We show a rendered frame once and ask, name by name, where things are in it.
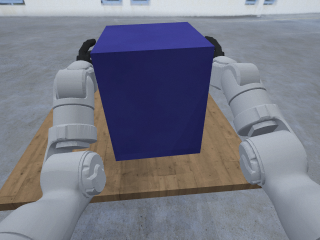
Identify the robot left forearm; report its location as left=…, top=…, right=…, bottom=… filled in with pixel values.
left=40, top=60, right=98, bottom=192

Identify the left robot upper arm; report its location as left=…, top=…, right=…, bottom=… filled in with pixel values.
left=0, top=150, right=107, bottom=240

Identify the table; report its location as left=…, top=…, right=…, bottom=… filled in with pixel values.
left=0, top=85, right=262, bottom=211

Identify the left robot hand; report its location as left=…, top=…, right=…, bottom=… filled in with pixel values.
left=76, top=38, right=96, bottom=65

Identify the carton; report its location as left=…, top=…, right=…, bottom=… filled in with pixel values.
left=90, top=22, right=215, bottom=161

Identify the robot right forearm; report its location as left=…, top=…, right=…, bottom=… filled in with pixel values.
left=210, top=56, right=309, bottom=172

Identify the right robot upper arm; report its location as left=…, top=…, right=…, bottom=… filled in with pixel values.
left=238, top=130, right=320, bottom=240

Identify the right robot hand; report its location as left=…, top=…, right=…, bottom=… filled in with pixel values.
left=205, top=36, right=225, bottom=59

